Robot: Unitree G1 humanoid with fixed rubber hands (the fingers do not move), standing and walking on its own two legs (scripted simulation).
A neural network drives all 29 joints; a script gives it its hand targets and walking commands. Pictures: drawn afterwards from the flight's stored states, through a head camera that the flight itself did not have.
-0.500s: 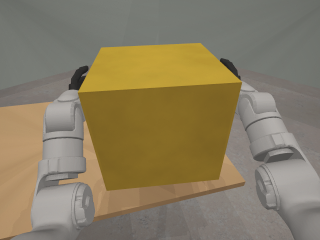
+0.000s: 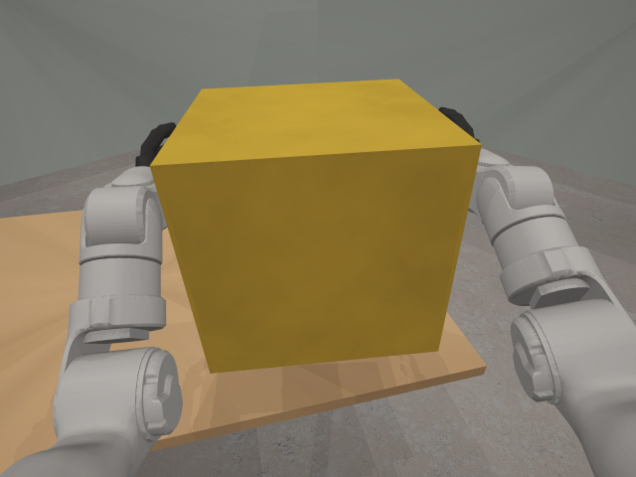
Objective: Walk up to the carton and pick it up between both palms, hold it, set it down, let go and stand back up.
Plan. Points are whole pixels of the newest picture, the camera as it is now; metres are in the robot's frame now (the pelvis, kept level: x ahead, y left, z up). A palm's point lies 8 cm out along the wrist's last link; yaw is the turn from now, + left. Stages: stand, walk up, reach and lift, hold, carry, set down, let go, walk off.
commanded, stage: hold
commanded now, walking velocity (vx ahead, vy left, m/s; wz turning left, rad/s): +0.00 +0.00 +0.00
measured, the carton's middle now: (313, 212) +0.38 +0.00 +0.23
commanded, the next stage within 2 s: none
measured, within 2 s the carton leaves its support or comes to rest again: neither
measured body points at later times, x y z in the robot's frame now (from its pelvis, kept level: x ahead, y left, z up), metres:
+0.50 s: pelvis -0.01 +0.00 +0.00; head -0.10 +0.01 +0.44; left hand +0.38 +0.19 +0.29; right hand +0.38 -0.17 +0.30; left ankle +0.04 +0.12 -0.75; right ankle -0.01 -0.11 -0.75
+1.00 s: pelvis +0.00 +0.00 +0.00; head -0.09 +0.01 +0.44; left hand +0.38 +0.19 +0.29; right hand +0.39 -0.18 +0.30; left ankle +0.04 +0.12 -0.75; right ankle -0.01 -0.11 -0.75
